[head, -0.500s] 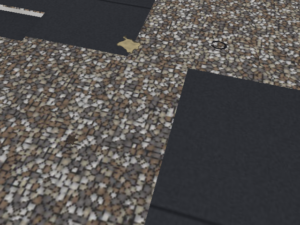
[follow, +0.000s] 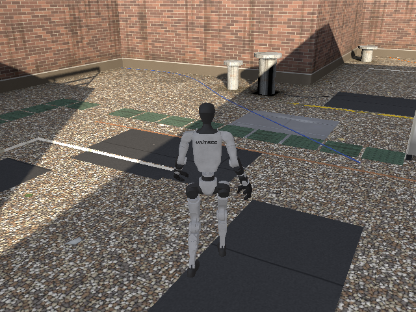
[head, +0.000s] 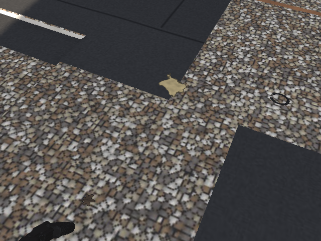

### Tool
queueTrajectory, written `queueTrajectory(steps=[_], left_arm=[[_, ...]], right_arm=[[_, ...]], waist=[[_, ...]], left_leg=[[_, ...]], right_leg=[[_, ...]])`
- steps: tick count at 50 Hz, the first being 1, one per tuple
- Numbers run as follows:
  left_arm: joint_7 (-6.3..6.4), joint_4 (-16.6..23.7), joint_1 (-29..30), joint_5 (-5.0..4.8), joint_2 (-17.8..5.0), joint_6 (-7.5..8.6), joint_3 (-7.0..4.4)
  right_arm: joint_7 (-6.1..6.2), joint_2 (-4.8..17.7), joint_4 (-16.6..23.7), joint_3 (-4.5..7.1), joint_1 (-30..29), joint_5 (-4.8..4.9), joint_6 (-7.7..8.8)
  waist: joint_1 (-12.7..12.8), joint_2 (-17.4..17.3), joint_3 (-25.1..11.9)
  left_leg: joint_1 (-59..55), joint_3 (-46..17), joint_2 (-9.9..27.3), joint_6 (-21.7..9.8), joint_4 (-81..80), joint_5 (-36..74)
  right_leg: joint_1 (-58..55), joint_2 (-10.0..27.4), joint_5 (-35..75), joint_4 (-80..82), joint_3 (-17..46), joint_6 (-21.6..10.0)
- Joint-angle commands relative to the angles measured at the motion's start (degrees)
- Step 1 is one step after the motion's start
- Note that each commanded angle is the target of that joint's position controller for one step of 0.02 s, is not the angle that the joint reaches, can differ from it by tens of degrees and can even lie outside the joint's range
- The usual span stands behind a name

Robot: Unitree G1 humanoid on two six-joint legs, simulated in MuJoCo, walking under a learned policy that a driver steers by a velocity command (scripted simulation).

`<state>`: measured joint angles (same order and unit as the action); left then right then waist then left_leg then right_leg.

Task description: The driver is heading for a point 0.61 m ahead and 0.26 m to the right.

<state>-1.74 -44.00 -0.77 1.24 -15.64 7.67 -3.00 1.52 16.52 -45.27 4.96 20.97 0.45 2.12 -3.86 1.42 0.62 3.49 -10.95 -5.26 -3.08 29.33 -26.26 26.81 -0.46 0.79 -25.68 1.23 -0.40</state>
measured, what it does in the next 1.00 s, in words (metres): walks ahead, turning right: left foot, then right foot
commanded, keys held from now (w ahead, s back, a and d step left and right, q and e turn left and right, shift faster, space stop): e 1.00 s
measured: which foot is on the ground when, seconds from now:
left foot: down 0.00-0.00, up 0.02-0.42, down 0.44-0.86, up 0.88-1.00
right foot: down 0.00-0.44, up 0.46-0.84, down 0.86-1.00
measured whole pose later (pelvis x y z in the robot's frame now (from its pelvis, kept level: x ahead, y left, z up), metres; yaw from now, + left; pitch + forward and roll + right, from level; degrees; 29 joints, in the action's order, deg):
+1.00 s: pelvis +0.10 -0.04 +0.01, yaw -31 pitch +2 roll +1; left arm -0.2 -37.6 -10.0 -0.3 -17.4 -1.7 -4.0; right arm 2.4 19.1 -41.2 5.4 8.3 -0.5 -0.8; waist -0.1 -2.2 3.1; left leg 29.7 -0.7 1.7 3.9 63.3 -27.1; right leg 17.2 -1.9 -13.7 -28.8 2.3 -2.8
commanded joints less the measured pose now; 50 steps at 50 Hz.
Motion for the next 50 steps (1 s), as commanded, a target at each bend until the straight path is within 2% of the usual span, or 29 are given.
queueTrajectory(steps=[1,2,3,4,5,6,9,12,16,19,21,22,23,24,25,26,27,28,30,34,39,42,43,44,45,46,47,49,50], left_arm=[[-0.11,-0.8,-15.7,1.77,-13.4,0.54,-3.49],[-0.86,-2.4,-17.5,-0.8,-10.7,-0.32,-2.92],[-1.01,-1.1,-13.5,-2.25,-8.4,-0.99,-2.17],[-0.9,0.2,-9.1,-1.95,-6.8,-1.79,-1.4],[-0.76,0.7,-6.5,-1.66,-5.8,-2.34,-0.83],[-0.42,0.6,-5.9,-1.29,-6.3,-2.64,-0.93],[0.35,0.1,-6.7,-0.84,-9.7,-3.75,-2.27],[1.44,0.6,-7.1,-1.83,-11.5,-5.13,-3.3],[2.52,1.2,-6.8,-2.43,-10.9,-7.18,-3.49],[2.96,1.5,-7.3,-2.46,-10.7,-8.17,-3.57],[3.34,2.3,-6.5,-2.88,-9.9,-8.87,-3.28],[3.52,2.6,-7.9,-2.72,-7.8,-9.02,-2.61],[3.35,3.1,-10.5,-2.18,-4.3,-8.86,-1.74],[3.24,4.3,-10.6,-2.14,-7.8,-8.19,-2.78],[3.11,3.2,-12.1,-2.06,-11.5,-8.15,-3.98],[3.16,2.0,-13.1,-2.44,-12.2,-8.72,-4.58],[3.56,1.1,-13.9,-2.39,-11.2,-9.62,-4.62],[3.55,1.4,-13.6,-2.32,-10.1,-10.26,-4.36],[3.11,3.5,-11.0,-2.74,-7.9,-10.59,-3.62],[1.98,7.2,-6.7,-2.66,-6.1,-10.44,-2.53],[0.69,9.3,-6.7,-2.51,-7.3,-11.04,-2.86],[0.29,8.2,-11.4,-2.38,-7.7,-11.32,-3.67],[0.94,7.9,-13.8,-2.37,-10.7,-11.24,-4.73],[2.08,9.3,-15.1,-1.87,-18.6,-10.98,-6.29],[1.36,10.2,-15.7,0.16,-17.1,-9.6,-5.55],[1.04,9.9,-14.0,0.42,-15.5,-8.46,-5.01],[1.34,9.8,-10.9,-0.59,-13.9,-7.9,-4.65],[2.12,10.4,-7.0,-2.07,-11.5,-8.25,-3.63],[2.44,10.6,-6.9,-1.86,-11.2,-8.46,-3.4]], right_arm=[[0.18,1.3,2.9,-0.67,8.9,-0.46,0.82],[-0.16,4.0,1.7,-0.56,12.6,-0.21,0.96],[-0.27,7.7,2.4,0.27,6.2,0.07,0.51],[0.0,8.3,4.0,0.4,-0.3,-0.37,0.0],[0.26,8.0,5.2,0.55,-4.3,-1.1,-0.39],[0.51,7.1,6.1,0.59,-5.5,-1.43,-0.73],[1.45,3.7,6.4,-0.09,-4.4,-0.83,-1.23],[2.03,4.1,6.5,-0.01,-5.9,-0.63,-1.81],[1.75,4.1,7.7,-0.01,-10.5,-0.42,-2.19],[1.07,4.3,8.2,0.07,-11.4,-0.1,-0.88],[0.48,4.9,7.3,0.45,-8.4,0.04,0.18],[0.63,7.7,7.2,1.16,-7.0,-0.61,0.36],[1.16,11.8,8.5,1.9,-9.0,-1.93,-0.24],[0.61,11.8,8.6,2.01,-9.4,-3.94,-0.52],[0.54,8.8,9.6,1.17,-11.3,-3.41,-0.32],[0.54,6.5,9.9,0.6,-13.7,-2.49,-0.22],[0.57,6.0,10.2,0.38,-15.2,-1.75,-0.28],[0.65,5.9,10.0,0.23,-15.4,-1.24,-0.37],[0.94,6.5,9.3,0.37,-13.9,-1.45,-0.82],[1.48,8.6,8.5,1.33,-11.6,-1.39,-1.81],[0.33,11.0,8.0,2.32,-12.2,-0.21,-1.96],[0.06,10.2,7.0,2.27,-12.5,1.39,-1.71],[-0.23,7.9,5.7,1.71,-8.9,0.49,-1.48],[-0.63,3.6,8.5,0.07,-9.0,-3.13,-1.37],[-0.03,6.0,10.1,0.7,-15.1,-2.19,-1.2],[0.36,7.9,10.2,1.28,-16.8,-0.65,-1.51],[0.81,8.3,9.6,1.59,-16.1,-0.32,-1.81],[1.61,8.7,8.5,2.03,-14.2,-1.19,-2.32],[1.47,8.3,8.4,2.03,-13.3,-1.19,-2.25]], waist=[[4.6,10.3,-20.9],[4.2,14.0,-24.0],[5.3,7.7,-16.2],[5.4,2.6,-10.9],[4.9,0.1,-6.4],[3.8,1.0,-5.2],[2.5,5.5,-6.4],[3.0,5.4,-9.3],[4.2,6.3,-6.4],[4.3,7.4,-5.2],[2.0,7.0,-5.3],[2.3,3.8,-7.0],[5.2,-9.9,-7.0],[5.0,-17.4,-6.2],[5.3,-12.3,-5.7],[6.1,-9.2,-4.4],[6.5,-7.8,-4.0],[5.9,-8.4,-3.1],[4.7,-9.5,-2.4],[2.2,-11.1,-4.8],[2.1,-12.4,-5.1],[5.1,-10.5,-5.2],[5.1,-3.4,-6.4],[3.3,16.6,-7.1],[8.2,12.0,-10.1],[7.7,7.4,-7.9],[5.9,5.8,-5.5],[3.8,5.3,-4.4],[3.3,6.0,-5.1]], left_leg=[[21.0,1.5,-0.3,3.1,35.9,6.8],[27.5,0.1,-0.7,4.5,43.5,-11.9],[31.3,0.7,2.6,5.1,46.9,-9.2],[31.7,3.3,4.7,5.5,45.2,-5.4],[31.3,4.5,6.2,5.7,41.5,-3.2],[28.5,4.8,7.4,5.6,37.1,-1.2],[22.8,7.0,5.7,6.4,25.6,-1.4],[20.2,6.6,4.8,7.1,19.5,4.5],[18.2,5.9,3.7,7.0,12.8,8.4],[15.8,5.9,2.8,6.3,4.6,9.4],[8.8,6.7,3.5,4.9,-7.3,16.8],[2.5,2.7,10.1,2.5,-9.7,19.7],[-1.7,-9.4,22.5,-3.5,-11.2,29.7],[2.6,-17.9,29.5,-11.2,-12.3,37.7],[3.2,-14.7,28.3,-12.2,-11.7,38.3],[3.6,-8.4,24.3,-9.6,-10.5,37.7],[3.3,-4.1,21.4,-7.6,-9.8,36.0],[3.5,-1.8,20.8,-7.7,-9.5,38.3],[3.4,2.6,19.2,-8.4,-10.1,40.0],[-0.7,5.2,21.1,-9.7,-9.8,39.5],[1.6,7.9,23.2,-9.0,-8.3,38.0],[5.6,11.7,21.5,-3.9,-1.0,32.2],[12.8,16.2,18.3,0.9,7.4,23.2],[31.2,20.4,10.1,7.4,26.5,-10.4],[35.4,10.4,6.2,8.0,36.9,-15.2],[35.9,8.0,7.3,7.2,40.2,-11.0],[36.3,7.3,8.0,6.6,39.1,-5.6],[34.0,6.8,8.0,7.0,37.1,1.0],[32.1,7.1,7.0,7.3,37.5,3.2]], right_leg=[[-42.6,20.2,36.5,-3.9,23.7,-17.3],[-44.7,23.7,27.2,1.1,35.8,-20.4],[-38.5,21.1,17.5,2.6,31.5,-17.9],[-30.9,18.2,14.5,3.8,25.8,-15.6],[-23.6,16.1,15.5,5.2,22.2,-14.8],[-19.1,14.2,16.7,6.1,20.1,-13.9],[-15.3,10.8,21.8,6.8,16.1,-13.6],[-14.5,10.9,14.1,7.6,17.3,-13.7],[-10.5,8.9,-7.3,9.5,20.3,-11.8],[-11.5,8.2,-7.8,7.4,23.5,-10.9],[-10.7,6.0,-5.8,3.6,23.9,-8.4],[-6.9,3.6,-11.8,-1.4,21.7,-5.5],[1.7,-3.6,-27.5,-14.4,12.2,-1.9],[7.2,-5.8,-38.1,-26.6,5.8,0.6],[7.2,-2.9,-35.8,-35.0,7.2,2.1],[7.8,-2.3,-32.4,-38.6,6.6,3.2],[8.5,-1.7,-29.4,-41.1,5.9,4.4],[9.6,-1.4,-27.2,-43.0,5.4,5.5],[9.5,-0.7,-24.2,-40.3,2.7,6.8],[6.2,1.8,-23.1,-29.0,0.2,7.2],[-3.2,1.5,-22.0,-16.4,-4.1,4.2],[-14.0,-0.7,-10.4,-0.3,-5.6,-0.3],[-23.2,2.3,1.7,3.6,0.7,-2.8],[-33.1,19.2,27.4,2.2,23.2,-11.4],[-28.2,23.8,27.1,3.7,28.4,-20.8],[-25.7,20.4,20.5,5.0,23.7,-19.4],[-23.7,16.8,14.5,5.3,19.8,-15.9],[-20.1,13.4,10.7,5.7,16.9,-12.9],[-19.0,12.4,10.7,6.0,16.5,-12.9]])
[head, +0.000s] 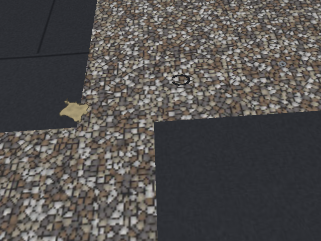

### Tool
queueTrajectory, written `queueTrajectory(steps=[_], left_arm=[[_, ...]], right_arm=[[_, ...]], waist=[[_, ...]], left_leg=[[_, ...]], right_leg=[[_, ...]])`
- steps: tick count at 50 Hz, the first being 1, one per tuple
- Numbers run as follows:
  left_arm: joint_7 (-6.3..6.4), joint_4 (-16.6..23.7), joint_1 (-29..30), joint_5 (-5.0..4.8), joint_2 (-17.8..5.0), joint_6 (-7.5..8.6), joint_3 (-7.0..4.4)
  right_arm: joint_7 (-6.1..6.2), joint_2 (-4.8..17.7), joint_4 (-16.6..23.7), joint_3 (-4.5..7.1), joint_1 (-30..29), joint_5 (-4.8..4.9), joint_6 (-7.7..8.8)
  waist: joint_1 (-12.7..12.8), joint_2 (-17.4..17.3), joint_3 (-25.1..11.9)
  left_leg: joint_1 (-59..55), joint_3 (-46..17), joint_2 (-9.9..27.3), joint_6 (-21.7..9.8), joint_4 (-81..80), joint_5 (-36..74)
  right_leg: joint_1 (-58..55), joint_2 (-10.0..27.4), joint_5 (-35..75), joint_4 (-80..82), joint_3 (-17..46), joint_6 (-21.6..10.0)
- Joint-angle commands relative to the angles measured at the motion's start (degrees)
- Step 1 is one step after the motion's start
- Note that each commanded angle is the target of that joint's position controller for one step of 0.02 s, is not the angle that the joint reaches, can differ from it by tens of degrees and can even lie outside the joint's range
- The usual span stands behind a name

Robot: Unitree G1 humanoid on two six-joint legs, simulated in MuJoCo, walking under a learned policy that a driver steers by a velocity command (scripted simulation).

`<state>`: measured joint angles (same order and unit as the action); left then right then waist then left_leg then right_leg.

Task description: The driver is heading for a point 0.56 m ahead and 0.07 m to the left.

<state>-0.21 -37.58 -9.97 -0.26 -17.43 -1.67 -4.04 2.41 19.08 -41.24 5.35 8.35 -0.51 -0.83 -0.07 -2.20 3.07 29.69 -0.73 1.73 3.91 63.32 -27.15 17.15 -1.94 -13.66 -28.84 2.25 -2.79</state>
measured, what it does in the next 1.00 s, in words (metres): steps on the spot: left foot, then left foot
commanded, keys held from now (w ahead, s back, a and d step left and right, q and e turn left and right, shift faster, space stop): e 0.16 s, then no key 0.02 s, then q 0.82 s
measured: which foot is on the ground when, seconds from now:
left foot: up 0.00-0.30, down 0.32-0.64, up 0.66-0.90, down 0.92-1.00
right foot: down 0.00-0.92, up 0.94-1.00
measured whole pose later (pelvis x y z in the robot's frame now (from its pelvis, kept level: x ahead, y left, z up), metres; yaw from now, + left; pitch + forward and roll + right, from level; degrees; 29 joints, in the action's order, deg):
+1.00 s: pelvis +0.00 +0.07 -0.01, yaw +13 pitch +2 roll -1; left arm 1.6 -40.0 -8.8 0.3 -18.5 -1.2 -4.9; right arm -1.1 17.7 -32.9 3.6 10.7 -0.5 -1.6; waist 0.4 2.3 3.2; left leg 20.4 -0.4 -1.3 -2.9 36.1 -18.0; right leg 24.2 3.1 -31.2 -56.3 0.0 3.4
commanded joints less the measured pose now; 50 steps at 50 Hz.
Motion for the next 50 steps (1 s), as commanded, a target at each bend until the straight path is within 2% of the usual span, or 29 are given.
queueTrajectory(steps=[1,5,9,12,14,15,16,17,18,19,20,21,23,27,30,32,33,34,35,36,37,40,43,45,46,47,48,49,50], left_arm=[[1.18,4.3,2.2,-0.12,-9.2,0.79,-2.24],[1.96,4.0,0.7,-0.36,-10.1,0.55,-2.51],[1.86,4.5,1.3,-0.16,-10.9,0.1,-2.79],[1.36,4.1,1.8,0.43,-8.7,-0.08,-1.68],[1.1,3.3,2.8,0.6,-5.7,-0.01,-0.2],[0.96,2.5,2.8,0.62,-3.6,0.19,0.75],[0.78,1.1,-0.4,1.32,-2.4,0.78,1.21],[0.69,0.4,-3.7,2.76,-2.8,1.38,1.14],[0.65,0.0,-6.1,2.6,-3.1,1.79,0.79],[0.98,-0.2,-2.6,2.69,-5.6,1.86,0.33],[1.28,0.1,0.5,2.07,-7.1,1.74,-0.34],[1.7,0.3,1.7,1.68,-6.6,1.39,-0.47],[2.07,0.9,1.3,1.51,-5.8,1.08,-0.58],[1.91,0.8,0.2,0.99,-4.1,1.89,-1.13],[1.46,0.6,-1.1,0.79,-4.7,2.18,-2.04],[1.44,0.5,-2.4,0.93,-6.7,2.02,-2.86],[1.5,0.5,-3.2,1.25,-8.1,2.01,-3.21],[1.85,1.3,-2.1,1.44,-8.1,2.26,-3.04],[2.2,2.0,-2.2,1.53,-7.5,2.58,-2.62],[2.54,2.4,-0.7,1.21,-7.3,2.73,-2.39],[2.63,2.4,1.2,0.58,-7.9,2.67,-2.53],[2.73,1.9,1.8,0.41,-9.6,1.41,-3.14],[2.32,1.5,0.7,-0.34,-10.6,0.66,-3.56],[1.96,1.1,1.0,-1.59,-10.0,0.9,-3.33],[1.6,-0.2,-2.3,-1.38,-8.0,1.27,-2.83],[1.35,1.1,-3.1,1.47,-4.5,1.4,-1.8],[1.69,4.1,2.4,2.18,-4.5,1.76,-1.39],[2.07,4.3,5.1,0.89,-6.9,1.72,-2.05],[2.33,3.7,5.1,0.19,-7.4,1.5,-2.28]], right_arm=[[0.4,5.2,4.2,1.55,0.1,-0.03,0.82],[0.1,3.4,4.8,0.81,-1.8,0.22,1.17],[-0.67,3.4,5.1,0.6,-2.4,0.55,1.61],[-1.46,3.3,4.5,0.31,-0.9,0.86,1.84],[-2.19,1.6,4.2,-0.36,0.3,0.76,2.15],[-2.64,0.0,3.6,-0.97,1.6,0.33,2.46],[-2.73,1.0,3.8,-1.14,0.7,-0.54,2.63],[-2.48,5.4,5.1,-0.57,-0.2,-0.96,2.62],[-2.57,5.5,4.8,-0.9,-3.4,-1.21,2.61],[-2.84,4.1,5.5,-0.9,-4.4,-0.42,2.63],[-2.92,4.6,5.2,-0.79,-3.2,-0.18,2.69],[-2.88,6.0,5.1,-0.56,-2.5,0.11,2.83],[-2.43,6.9,5.4,-0.33,-1.5,0.69,2.89],[-1.34,6.9,7.2,0.09,-0.4,1.29,1.43],[-1.13,6.6,9.4,0.32,-1.2,1.57,0.38],[-1.33,5.4,10.5,0.1,-1.0,1.69,0.03],[-1.56,4.6,10.8,-0.06,-0.3,1.56,-0.09],[-1.82,5.0,10.9,0.25,0.0,1.33,-0.18],[-2.05,6.9,11.0,1.15,-0.3,1.36,-0.29],[-2.28,6.9,10.6,1.49,0.4,1.72,-0.64],[-2.46,5.2,10.4,0.99,0.7,1.94,-1.1],[-3.32,2.2,11.5,-0.47,-1.4,1.91,-1.44],[-4.19,3.6,12.2,-0.05,-0.7,2.33,-1.5],[-3.95,4.3,10.9,0.76,3.6,1.84,-1.8],[-3.25,6.1,10.4,1.58,5.8,1.51,-1.81],[-2.24,13.0,11.8,3.24,7.3,1.54,-1.57],[-2.76,16.0,13.4,3.06,7.0,-0.82,-0.32],[-3.32,13.2,12.9,2.49,7.7,-1.59,0.87],[-3.26,11.3,12.1,1.78,5.5,-1.0,1.56]], waist=[[-0.7,9.7,-8.3],[0.5,9.7,-8.1],[1.1,10.9,-7.5],[1.9,11.3,-8.7],[0.5,10.4,-8.8],[-0.8,9.5,-8.5],[0.4,7.1,-8.1],[3.5,-0.6,-8.0],[7.0,-6.6,-7.1],[4.2,-5.9,-5.0],[2.3,-5.4,-3.9],[2.0,-6.1,-3.4],[1.7,-7.4,-3.0],[0.8,-5.4,-5.3],[0.7,-0.8,-6.0],[0.4,6.5,-5.8],[0.5,11.4,-5.6],[0.8,15.3,-6.1],[1.4,11.9,-5.8],[0.3,7.6,-5.5],[-0.5,6.4,-4.3],[1.2,9.5,-4.7],[1.8,11.9,-7.4],[-0.6,10.3,-8.4],[-0.9,5.7,-8.5],[0.2,-10.4,-7.8],[-1.8,-15.2,-10.2],[-4.1,-8.1,-11.4],[-2.2,-6.0,-8.5]], left_leg=[[5.2,-3.1,-0.5,0.5,2.7,5.6],[4.3,-3.9,-1.6,1.3,-8.9,8.0],[-1.0,-4.3,-2.5,1.2,-17.6,7.4],[-7.1,-2.8,-1.3,0.5,-21.9,7.0],[-13.7,-2.1,-0.4,-0.6,-30.5,11.0],[-19.4,-1.7,-0.3,-1.5,-39.7,18.5],[-23.5,-4.6,1.5,-2.7,-42.4,25.8],[-24.8,-11.9,8.0,-5.6,-41.6,37.6],[-17.6,-13.9,9.6,-10.5,-41.2,32.5],[-13.9,-13.8,7.3,-10.6,-42.6,22.3],[-13.1,-13.5,5.9,-9.5,-43.1,18.2],[-12.6,-14.2,5.6,-9.0,-43.0,18.1],[-13.0,-16.7,6.2,-9.7,-42.6,19.8],[-14.6,-19.9,5.7,-11.3,-39.3,24.0],[-11.4,-18.4,2.5,-10.0,-35.0,23.3],[-5.2,-12.2,-2.3,-6.7,-27.3,17.8],[-1.0,-7.8,-4.9,-4.8,-21.1,11.7],[2.0,-4.5,-4.7,-3.5,-10.4,-4.1],[4.7,-4.7,-2.8,-2.3,0.8,-9.5],[5.2,-5.5,-1.3,-1.7,4.8,-8.1],[5.6,-5.0,0.2,-1.4,1.6,-4.9],[0.2,0.2,0.9,-0.5,-8.5,1.0],[-7.0,3.6,-0.4,-1.4,-20.0,4.5],[-14.7,6.2,-3.0,-3.6,-32.1,13.8],[-21.5,3.0,-3.1,-5.5,-38.0,20.6],[-30.7,-17.4,10.4,-11.0,-41.2,40.8],[-28.3,-33.3,21.8,-23.9,-41.9,51.3],[-27.1,-31.2,20.1,-25.2,-43.5,44.2],[-25.2,-26.0,16.4,-21.7,-43.2,38.7]], right_leg=[[-9.4,13.3,24.6,9.2,15.2,-10.6],[-10.8,12.3,18.5,8.8,17.4,-10.3],[-7.8,11.9,11.7,8.5,21.0,-10.4],[-6.6,12.5,14.9,6.6,20.8,-10.1],[-4.9,11.6,15.1,5.2,19.5,-8.8],[-3.0,10.1,12.1,5.1,17.9,-6.8],[-1.3,7.9,6.7,4.7,16.0,-3.8],[0.3,3.3,-1.5,-0.4,11.2,-0.7],[-3.7,1.0,-5.0,2.0,7.0,1.9],[-5.9,1.1,-2.4,2.2,5.9,3.4],[-5.8,0.6,-1.3,0.7,5.2,3.3],[-5.7,0.5,-0.4,-0.4,4.5,3.0],[-4.4,0.4,0.0,-1.0,3.6,2.8],[-3.3,0.0,0.0,-2.4,1.5,2.8],[-5.6,2.1,2.1,0.0,2.7,1.2],[-9.0,8.3,5.1,5.0,9.0,-2.9],[-11.2,15.2,10.6,7.9,15.6,-7.3],[-11.7,22.9,18.8,9.3,21.3,-12.6],[-11.2,26.3,25.5,9.5,22.7,-15.6],[-10.7,25.2,26.7,8.6,19.1,-14.6],[-10.4,22.2,24.7,8.4,14.0,-12.0],[-9.7,17.0,26.0,7.8,4.0,-9.2],[-10.4,17.6,25.6,5.5,0.7,-8.2],[-8.1,17.0,19.9,0.4,-1.9,-5.3],[-3.3,14.5,12.3,-6.3,-5.5,-1.6],[12.3,8.0,-12.4,-23.3,-10.6,4.6],[21.8,1.0,-27.7,-36.3,-3.0,7.1],[22.3,2.2,-25.8,-41.8,2.1,7.0],[22.5,3.3,-20.6,-41.8,2.7,6.3]])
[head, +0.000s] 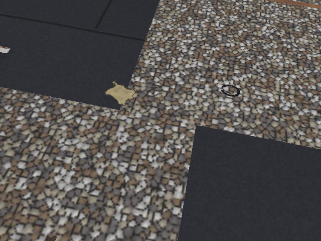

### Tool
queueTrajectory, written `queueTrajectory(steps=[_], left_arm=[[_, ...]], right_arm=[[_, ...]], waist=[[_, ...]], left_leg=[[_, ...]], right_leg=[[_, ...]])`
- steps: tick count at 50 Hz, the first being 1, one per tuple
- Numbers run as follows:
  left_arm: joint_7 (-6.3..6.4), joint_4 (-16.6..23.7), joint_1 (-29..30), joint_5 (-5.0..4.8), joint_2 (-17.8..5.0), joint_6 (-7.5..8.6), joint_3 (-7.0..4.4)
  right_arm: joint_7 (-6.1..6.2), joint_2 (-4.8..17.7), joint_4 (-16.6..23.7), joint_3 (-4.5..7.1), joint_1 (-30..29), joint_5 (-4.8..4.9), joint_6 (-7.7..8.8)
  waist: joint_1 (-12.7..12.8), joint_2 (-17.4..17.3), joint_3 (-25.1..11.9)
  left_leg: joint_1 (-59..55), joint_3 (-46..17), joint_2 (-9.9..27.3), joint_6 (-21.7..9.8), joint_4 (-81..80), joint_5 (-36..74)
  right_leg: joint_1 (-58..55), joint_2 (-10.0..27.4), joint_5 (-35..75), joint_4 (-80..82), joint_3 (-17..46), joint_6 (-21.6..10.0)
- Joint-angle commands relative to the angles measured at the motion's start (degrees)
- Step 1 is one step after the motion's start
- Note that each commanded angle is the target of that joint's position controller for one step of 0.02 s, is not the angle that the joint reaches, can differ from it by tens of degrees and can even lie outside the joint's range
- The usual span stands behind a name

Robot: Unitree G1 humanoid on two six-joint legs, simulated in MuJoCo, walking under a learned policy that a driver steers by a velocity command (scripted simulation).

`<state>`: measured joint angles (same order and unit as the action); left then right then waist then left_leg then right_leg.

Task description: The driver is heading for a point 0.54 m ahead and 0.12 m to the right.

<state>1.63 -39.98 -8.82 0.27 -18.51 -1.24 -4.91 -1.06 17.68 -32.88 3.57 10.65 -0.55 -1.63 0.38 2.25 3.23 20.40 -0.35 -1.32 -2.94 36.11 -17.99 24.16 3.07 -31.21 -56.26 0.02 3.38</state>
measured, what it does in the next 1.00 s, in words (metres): steps on the spot, turning right: right foot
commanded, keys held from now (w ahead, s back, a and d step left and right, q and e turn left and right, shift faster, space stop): q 0.02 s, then e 0.52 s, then w+e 0.46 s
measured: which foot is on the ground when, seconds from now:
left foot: down 0.00-1.00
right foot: up 0.00-0.32, down 0.34-0.64, up 0.66-1.00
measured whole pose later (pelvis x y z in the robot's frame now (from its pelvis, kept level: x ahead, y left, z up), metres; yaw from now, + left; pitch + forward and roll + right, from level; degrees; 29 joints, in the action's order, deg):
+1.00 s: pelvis +0.09 +0.02 +0.02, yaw -24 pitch +1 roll +0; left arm -1.3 -38.7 -10.6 -1.6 -16.6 0.7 -4.8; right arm 1.0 14.6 -43.2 3.6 23.7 -0.7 4.2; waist -4.4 2.5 0.3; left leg -2.6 10.2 -0.8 -2.4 13.4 -17.2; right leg 40.4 3.7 -2.2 -53.6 5.2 2.7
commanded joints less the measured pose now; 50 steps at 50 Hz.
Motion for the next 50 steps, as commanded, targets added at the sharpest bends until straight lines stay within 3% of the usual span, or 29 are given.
queueTrajectory(steps=[1,2,5,8,11,13,16,17,18,19,20,22,24,25,27,29,31,32,33,34,35,36,38,40,44,50], left_arm=[[1.01,4.8,2.7,0.04,-6.3,0.83,-1.66],[1.22,3.8,1.4,0.27,-6.8,0.47,-1.81],[0.36,1.2,-2.1,-0.44,-4.1,0.16,-0.91],[-0.25,0.7,-0.5,-0.51,-0.8,0.02,0.73],[-0.65,1.5,1.1,-0.95,-3.0,-0.05,0.59],[-0.57,1.9,1.0,-1.28,-4.9,0.03,0.14],[-0.64,1.7,-1.3,-0.96,-4.4,0.54,0.32],[-0.69,2.1,-1.4,-0.6,-5.1,0.7,0.27],[-0.61,2.7,-1.4,-0.35,-7.5,0.81,-0.22],[-0.56,2.2,-1.7,-1.02,-9.5,0.73,-1.02],[-0.6,2.6,-2.4,-1.52,-8.6,0.65,-1.16],[-0.34,3.4,-3.0,-0.76,-8.6,0.67,-1.23],[-0.34,4.0,-3.9,-0.2,-8.8,1.5,-1.32],[-0.36,4.1,-4.1,-0.18,-9.5,1.97,-1.54],[-0.14,4.3,-1.2,-1.52,-10.2,1.55,-2.09],[0.18,4.7,-0.3,-2.46,-9.8,-0.29,-2.28],[0.03,6.1,2.2,-2.41,-8.4,-1.18,-1.72],[-0.06,6.4,1.6,-1.93,-5.9,-0.9,-1.02],[-0.45,6.8,0.5,-1.09,-0.6,-0.49,0.44],[-0.16,10.0,1.5,-2.36,-2.9,0.79,-0.33],[0.1,9.1,2.1,-2.62,-6.5,1.56,-1.41],[0.03,7.7,1.3,-2.27,-8.2,1.63,-2.11],[-0.31,5.4,-1.0,-1.41,-6.5,1.8,-2.0],[-1.11,4.8,-0.8,-1.79,-4.3,2.43,-1.5],[-1.82,5.8,1.9,-1.97,-2.9,2.86,-1.14],[-3.84,8.1,8.2,-1.91,-0.1,3.44,0.3]], right_arm=[[0.69,11.3,3.6,3.3,0.7,0.22,2.28],[1.15,9.4,3.8,2.39,-1.8,0.99,1.99],[2.02,5.0,3.0,0.38,-3.1,-0.11,2.01],[2.1,2.3,1.0,-0.68,-2.9,-0.78,2.3],[1.65,4.8,-0.8,-0.08,-1.9,-1.47,2.17],[1.6,6.6,-1.4,0.52,-2.5,-0.87,1.83],[2.19,7.4,-2.3,1.01,-2.8,0.39,1.34],[2.41,7.3,-2.8,1.19,-1.6,0.54,1.35],[2.69,6.8,-2.5,1.29,-0.7,-0.01,1.61],[2.84,6.1,-1.5,1.36,-0.2,-0.84,1.84],[3.03,5.3,-1.0,1.31,-2.5,-1.17,1.85],[3.18,2.7,0.4,1.18,-6.5,-0.66,1.39],[2.58,2.1,1.6,1.33,-7.1,-0.11,1.1],[2.27,3.0,1.7,1.72,-6.6,0.29,1.2],[1.85,3.1,1.3,1.8,-4.9,0.62,1.53],[0.81,2.1,0.6,1.47,-3.3,1.04,2.33],[-0.03,1.9,-1.0,2.04,1.8,1.6,2.79],[0.32,3.5,-2.0,2.82,5.2,1.44,2.83],[1.19,7.7,-2.2,3.71,11.2,0.53,2.89],[0.41,14.0,-2.0,4.67,10.3,-1.78,3.81],[0.6,11.0,-0.9,3.93,6.3,-1.42,5.09],[1.17,7.9,-1.2,3.0,3.9,-0.21,5.74],[2.18,6.3,-1.4,2.49,3.0,0.4,6.24],[2.59,5.3,-2.5,2.14,5.8,-0.31,7.1],[2.4,4.8,-4.7,2.11,10.4,-0.39,7.31],[2.24,6.7,-7.7,2.55,11.9,0.13,6.41]], waist=[[-1.3,-7.7,-7.5],[-0.2,-8.2,-7.5],[1.0,-8.5,-10.5],[-0.3,-9.4,-9.3],[-2.1,-10.5,-5.8],[-2.0,-10.0,-3.4],[-0.3,-7.9,-3.4],[-0.3,-6.5,-4.0],[-1.2,-2.9,-5.3],[-2.9,3.4,-6.6],[-1.5,5.8,-7.1],[0.4,10.0,-5.8],[1.5,12.2,-5.6],[1.4,9.8,-6.0],[-0.2,6.1,-6.6],[-0.2,6.5,-9.0],[-3.4,7.0,-8.4],[-4.5,3.9,-7.9],[-5.5,-9.5,-8.8],[-3.7,-18.2,-3.1],[-2.1,-12.7,1.6],[-0.8,-10.1,4.1],[-0.7,-8.2,2.5],[-1.9,-7.8,1.0],[-4.1,-6.6,1.2],[-6.2,-6.7,4.3]], left_leg=[[-14.9,-23.0,16.3,-11.6,-15.7,24.8],[-13.7,-20.0,15.1,-10.1,-15.4,26.0],[-11.7,-13.1,12.3,-9.4,-15.6,30.2],[-10.7,-9.7,10.7,-8.3,-16.7,22.7],[-8.5,-11.7,12.4,-9.6,-18.4,12.7],[-8.5,-13.6,13.7,-10.2,-18.0,10.2],[-10.4,-12.9,14.0,-9.1,-14.7,15.9],[-10.9,-11.6,13.1,-7.5,-13.1,17.0],[-10.2,-9.0,10.6,-5.3,-9.8,15.6],[-9.1,-3.7,5.8,-2.8,-7.3,12.4],[-8.4,0.9,2.5,-0.4,-3.0,9.7],[-1.3,2.7,-1.8,2.0,4.1,2.8],[6.7,-1.2,-2.9,2.1,13.1,-15.7],[9.1,-3.2,-2.1,2.3,17.4,-18.9],[8.8,-3.9,-0.1,3.5,11.6,-14.5],[1.2,-1.0,-1.6,4.2,3.5,-7.1],[-11.2,2.0,-3.0,3.3,-8.8,2.6],[-19.1,-0.7,-0.4,2.5,-11.8,1.9],[-25.8,-17.8,13.8,-1.5,-18.6,-11.4],[-17.8,-40.7,24.8,-9.4,-27.3,-25.0],[-15.1,-40.2,24.6,-10.7,-29.2,-30.7],[-14.9,-32.8,21.7,-8.6,-28.4,-27.1],[-16.8,-20.7,16.9,-5.0,-28.3,-14.6],[-17.5,-12.5,14.8,-3.9,-28.4,-4.6],[-21.5,-5.3,14.9,-4.9,-28.5,4.7],[-23.3,3.6,16.1,-5.2,-29.2,15.0]], right_leg=[[15.3,-0.8,1.7,-12.1,5.2,0.1],[13.6,-0.4,5.0,-10.7,4.9,0.6],[5.2,-0.7,11.4,-7.5,3.2,2.1],[-1.6,1.0,13.2,7.4,2.9,2.2],[-5.5,0.5,10.6,14.8,1.7,1.5],[-4.6,-0.1,9.4,17.4,1.0,0.6],[-6.7,-1.0,16.7,25.8,-0.2,-1.3],[-8.1,-0.4,23.3,28.4,1.1,-2.4],[-10.0,1.8,35.5,27.0,4.4,-3.9],[-10.2,3.3,39.6,25.9,8.1,-6.5],[-9.5,5.2,36.9,28.5,12.2,-9.0],[-11.5,9.9,34.7,33.3,22.4,-14.0],[-16.0,13.6,38.3,35.6,28.2,-18.0],[-17.5,14.3,41.0,35.3,28.5,-18.7],[-18.5,11.2,41.8,33.4,24.6,-15.4],[-15.0,7.3,27.3,33.9,22.3,-13.6],[-5.4,3.4,6.5,34.0,21.1,-11.3],[2.1,0.3,-0.9,29.7,18.9,-8.6],[11.8,-6.2,-5.4,10.6,11.1,-4.3],[22.2,-7.1,-4.1,0.1,12.1,-3.9],[24.4,-3.5,1.4,-5.9,13.8,-4.2],[25.9,-2.8,6.6,-7.1,13.1,-4.0],[24.1,-1.1,14.8,-8.8,11.0,-2.6],[22.9,-0.6,21.0,-11.3,9.0,-2.1],[26.5,0.1,26.0,-8.0,8.3,-0.8],[23.9,1.4,30.6,8.1,2.7,-1.0]])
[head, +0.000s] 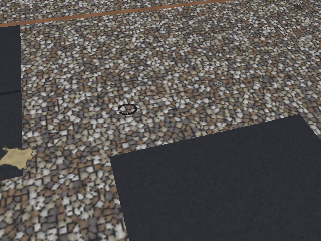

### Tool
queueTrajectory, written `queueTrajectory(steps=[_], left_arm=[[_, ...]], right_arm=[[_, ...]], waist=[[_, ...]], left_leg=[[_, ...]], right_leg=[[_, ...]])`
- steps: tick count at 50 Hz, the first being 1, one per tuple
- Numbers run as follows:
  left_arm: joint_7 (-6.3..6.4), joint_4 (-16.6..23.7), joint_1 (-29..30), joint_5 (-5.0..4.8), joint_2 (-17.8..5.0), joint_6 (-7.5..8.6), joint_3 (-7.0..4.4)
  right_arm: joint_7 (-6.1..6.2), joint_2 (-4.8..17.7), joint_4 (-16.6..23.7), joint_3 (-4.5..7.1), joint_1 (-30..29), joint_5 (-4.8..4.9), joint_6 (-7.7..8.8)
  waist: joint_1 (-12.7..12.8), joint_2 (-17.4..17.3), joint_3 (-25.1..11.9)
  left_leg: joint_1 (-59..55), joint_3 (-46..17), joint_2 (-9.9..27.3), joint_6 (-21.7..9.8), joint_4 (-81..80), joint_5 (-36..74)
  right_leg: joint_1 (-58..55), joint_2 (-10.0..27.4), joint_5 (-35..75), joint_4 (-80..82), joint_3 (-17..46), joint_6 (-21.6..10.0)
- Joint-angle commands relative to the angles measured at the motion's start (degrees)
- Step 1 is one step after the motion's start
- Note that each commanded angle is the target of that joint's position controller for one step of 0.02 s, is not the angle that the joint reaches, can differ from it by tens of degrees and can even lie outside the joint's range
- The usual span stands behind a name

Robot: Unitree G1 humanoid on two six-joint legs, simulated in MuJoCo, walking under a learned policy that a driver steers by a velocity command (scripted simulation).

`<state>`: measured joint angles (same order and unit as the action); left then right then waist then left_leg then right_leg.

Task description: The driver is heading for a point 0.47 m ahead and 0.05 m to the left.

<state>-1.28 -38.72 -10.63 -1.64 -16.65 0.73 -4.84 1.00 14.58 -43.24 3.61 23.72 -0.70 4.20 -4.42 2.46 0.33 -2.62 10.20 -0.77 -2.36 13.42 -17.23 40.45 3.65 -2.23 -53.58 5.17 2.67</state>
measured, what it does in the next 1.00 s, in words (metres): walks ahead: right foot, then left foot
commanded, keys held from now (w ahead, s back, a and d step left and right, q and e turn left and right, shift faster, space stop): w+e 0.14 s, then w+q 0.32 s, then q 0.02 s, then no key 0.52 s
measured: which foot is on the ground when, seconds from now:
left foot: down 0.00-0.20, up 0.22-0.66, down 0.68-1.00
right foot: up 0.00-0.18, down 0.20-0.70, up 0.72-1.00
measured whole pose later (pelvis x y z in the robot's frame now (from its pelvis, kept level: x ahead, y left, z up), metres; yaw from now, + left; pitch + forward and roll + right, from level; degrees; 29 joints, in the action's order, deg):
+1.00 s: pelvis +0.44 -0.05 -0.01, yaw +2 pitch +0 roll +1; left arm 2.1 -47.8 -10.8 0.5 -15.5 -1.8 -2.2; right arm -0.7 13.2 -44.2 1.3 6.9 -1.2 0.8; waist -0.3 1.1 2.7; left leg 20.8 1.4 -3.4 -3.3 27.6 -7.2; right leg 20.7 3.9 -17.0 -37.6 2.7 2.9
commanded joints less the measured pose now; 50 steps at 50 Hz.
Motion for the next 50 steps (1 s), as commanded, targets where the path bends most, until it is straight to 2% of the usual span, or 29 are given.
queueTrajectory(steps=[1,4,6,8,9,10,11,12,13,14,15,16,19,22,26,28,30,33,34,35,36,37,38,39,40,42,44,47,50], left_arm=[[-1.39,7.4,11.6,-0.04,-1.4,1.61,0.62],[-2.81,8.9,15.2,-0.29,-0.4,2.07,1.35],[-3.38,9.3,14.6,-0.28,-1.4,2.09,0.94],[-3.19,8.3,7.4,-0.04,-4.4,1.72,-0.64],[-2.51,6.3,-1.8,-0.3,-6.8,1.58,-2.19],[-1.12,3.8,-11.7,-0.09,-9.4,0.9,-3.5],[-0.03,3.0,-12.7,0.35,-15.1,1.26,-3.64],[0.23,4.0,-15.4,1.34,-11.5,1.96,-2.69],[-0.12,2.8,-11.9,1.66,-8.9,2.68,-1.76],[-0.23,2.1,-8.1,1.22,-7.3,3.14,-1.17],[-0.32,2.0,-4.5,1.28,-5.0,3.55,-0.48],[-0.42,2.1,-2.4,1.87,-3.3,4.09,-0.04],[-0.53,0.2,-1.0,2.04,-3.6,5.96,-0.38],[0.01,-1.5,-1.8,2.61,-4.3,6.49,-0.62],[1.14,-2.8,-2.7,2.13,-5.6,5.97,-0.46],[1.71,-4.5,-5.7,1.61,-6.8,5.15,-0.57],[1.98,-5.6,-6.5,1.11,-8.0,4.0,-0.82],[2.65,-5.8,-4.4,0.47,-9.4,2.52,-1.21],[2.78,-5.7,-3.9,0.62,-8.8,2.13,-0.93],[2.89,-4.6,-6.0,2.15,-6.4,2.44,0.14],[1.5,-5.5,-16.9,2.8,0.2,2.69,2.63],[0.77,-8.6,-15.6,1.22,-5.1,2.55,1.62],[0.63,-6.5,-9.6,-0.49,-7.4,2.06,0.94],[1.29,-5.5,-5.6,0.02,-6.5,1.48,1.19],[2.05,-5.5,-3.9,0.73,-6.0,0.51,1.09],[2.85,-6.8,-7.3,1.01,-4.3,-1.56,1.28],[3.68,-7.8,-9.2,1.52,-3.1,-2.33,1.62],[3.89,-8.3,-7.5,1.76,-3.5,-2.7,1.51],[3.44,-8.8,-6.6,2.97,-2.8,-2.34,1.51]], right_arm=[[0.17,10.0,1.9,2.56,-0.3,0.46,0.41],[0.08,10.7,-0.2,2.57,1.3,1.09,-0.4],[0.26,12.3,-0.8,2.72,0.6,1.35,-0.94],[0.79,14.0,-1.4,2.91,0.7,1.96,-1.43],[0.87,13.8,-1.8,2.49,0.3,2.33,-1.49],[0.9,12.8,-1.1,1.74,-0.8,2.07,-0.9],[-0.2,3.4,1.5,-1.18,4.7,0.07,0.17],[-0.85,8.7,0.9,-0.35,1.3,2.86,2.0],[-1.02,11.8,3.4,0.8,-6.1,4.98,2.39],[-0.87,10.8,4.3,0.45,-8.0,4.74,2.52],[-0.66,10.1,3.3,0.6,-8.1,3.28,2.19],[-0.77,10.0,2.3,0.87,-5.8,2.88,1.27],[-0.81,7.0,0.3,0.59,-2.0,2.77,-1.21],[-0.58,6.2,1.8,0.48,-6.3,2.44,-1.49],[-1.89,3.6,4.7,-0.71,-15.0,1.13,-0.21],[-2.84,2.3,6.4,-1.33,-18.5,0.86,0.2],[-3.7,3.3,7.2,-1.1,-18.8,0.84,0.36],[-4.08,7.7,6.1,0.65,-11.7,0.07,0.59],[-3.66,9.7,4.7,1.64,-6.3,0.01,0.83],[-2.7,13.7,4.2,2.37,-1.8,-0.77,0.54],[-2.3,14.8,4.5,1.53,-4.1,-1.89,0.27],[-2.56,9.3,5.1,0.34,-2.4,-1.01,-0.2],[-2.72,8.6,5.5,0.12,-6.7,-0.12,-0.62],[-2.72,7.1,5.2,-0.28,-10.8,0.62,-0.91],[-2.59,5.5,5.3,-0.9,-14.0,0.77,-1.15],[-2.54,6.5,5.1,-0.44,-17.9,-0.54,-1.82],[-2.28,6.6,4.7,-0.26,-19.1,-1.1,-1.94],[-1.57,6.6,3.4,-0.29,-19.5,-0.64,-2.33],[-1.29,4.9,2.0,-1.03,-20.2,-0.26,-2.98]], waist=[[-2.0,-6.6,7.9],[-2.6,-6.0,8.8],[-0.5,-7.8,6.0],[4.8,-10.5,-0.7],[10.4,-9.3,-5.9],[15.6,-6.4,-10.3],[8.5,8.7,-17.1],[13.1,3.5,-25.5],[13.2,0.9,-14.8],[10.3,-0.3,-8.0],[7.8,-1.2,-4.4],[5.5,0.5,-2.6],[2.7,0.3,-0.1],[3.5,0.5,2.9],[6.3,-0.6,4.9],[7.7,-1.1,4.4],[7.3,0.3,3.0],[2.1,2.5,-2.7],[-1.1,0.7,-6.1],[-1.8,-5.8,-13.7],[4.6,-18.0,-23.3],[0.4,-9.8,-30.7],[0.4,-7.9,-22.4],[1.7,-3.9,-15.0],[3.1,-2.9,-9.6],[6.5,-7.3,-6.4],[6.9,-9.2,-7.2],[5.9,-9.3,-8.3],[6.7,-9.0,-4.7]], left_leg=[[-0.9,-5.8,16.0,-5.8,-6.3,15.9],[-3.9,-2.5,16.8,-5.7,-3.8,24.1],[-4.6,0.2,16.7,-5.0,1.5,43.8],[-4.2,1.1,17.3,-4.6,13.4,65.7],[0.8,1.7,16.6,-3.6,23.1,65.0],[14.8,1.0,14.8,-2.1,37.0,49.1],[39.1,-1.9,4.7,0.8,58.9,-14.0],[42.6,-15.4,1.2,0.7,68.0,-17.1],[46.5,-16.4,3.9,0.2,67.7,-11.5],[45.1,-15.6,6.7,-0.1,62.8,-5.8],[42.6,-15.3,8.6,0.3,59.0,-2.3],[39.0,-16.0,9.7,0.8,57.2,0.6],[35.9,-16.2,9.8,2.7,54.6,4.5],[40.6,-17.3,8.8,4.1,47.8,12.0],[36.3,-11.6,6.1,3.6,28.8,24.4],[35.8,-10.1,4.9,3.1,23.1,25.4],[36.0,-10.0,3.8,1.7,19.9,22.5],[27.7,-8.9,0.1,-1.5,16.7,16.5],[19.2,-8.4,-1.1,-3.0,11.9,24.4],[3.4,-16.8,7.0,-6.0,16.1,52.7],[-15.9,-38.2,23.9,-19.9,19.5,71.6],[-15.7,-40.4,23.3,-21.3,17.6,66.6],[-10.0,-33.4,20.6,-18.6,15.0,58.3],[-2.3,-29.8,17.8,-15.6,12.4,48.9],[5.9,-27.2,16.2,-14.1,9.7,42.0],[19.0,-22.9,12.8,-12.1,5.0,31.3],[22.0,-21.0,12.1,-12.3,3.7,27.5],[23.4,-20.5,11.7,-10.7,2.2,11.1],[28.3,-19.3,8.5,-5.9,2.0,-10.9]], right_leg=[[7.3,1.0,1.3,7.7,-3.8,-0.9],[5.0,0.0,-2.0,13.8,-8.0,-3.3],[-2.3,-3.1,-5.7,16.7,-11.5,-5.7],[-15.7,-7.6,-9.9,17.6,-13.1,-9.1],[-29.9,-8.9,-5.6,22.3,-11.7,-11.8],[-48.4,-4.2,-4.6,23.8,-3.5,-14.4],[-68.8,14.5,-8.3,23.9,26.4,-22.5],[-67.5,20.9,-14.5,33.3,40.9,-26.7],[-59.3,18.2,-10.5,35.6,29.2,-22.9],[-49.5,15.2,-6.7,36.9,19.6,-20.2],[-42.5,12.3,-3.8,38.6,13.9,-18.2],[-37.4,10.2,-1.0,40.6,9.1,-17.2],[-30.7,8.9,6.7,44.7,1.0,-16.3],[-30.0,7.2,10.4,46.1,-5.7,-14.6],[-30.0,4.8,20.8,45.0,-12.1,-11.6],[-34.2,6.5,25.1,43.0,-11.8,-11.5],[-39.6,8.5,28.0,39.4,-11.0,-11.6],[-44.4,8.9,38.5,27.8,-9.7,-9.7],[-43.0,6.2,37.1,18.2,-11.7,-7.5],[-33.2,2.5,18.7,3.7,-12.8,-4.6],[-14.3,-6.1,-35.8,-17.1,-8.3,-0.6],[-14.4,-5.4,-39.4,-21.2,3.2,-0.4],[-10.3,-2.9,-37.5,-20.8,2.6,-0.5],[-8.2,-1.1,-34.3,-16.7,0.5,-0.2],[-9.5,0.3,-31.7,-12.1,0.0,0.3],[-19.3,0.0,-27.6,-3.2,-2.3,1.4],[-23.7,-0.4,-25.7,3.4,-3.2,2.1],[-28.1,-0.1,-15.8,11.5,-3.5,1.0],[-33.5,-1.5,-9.1,21.1,-5.4,-1.0]])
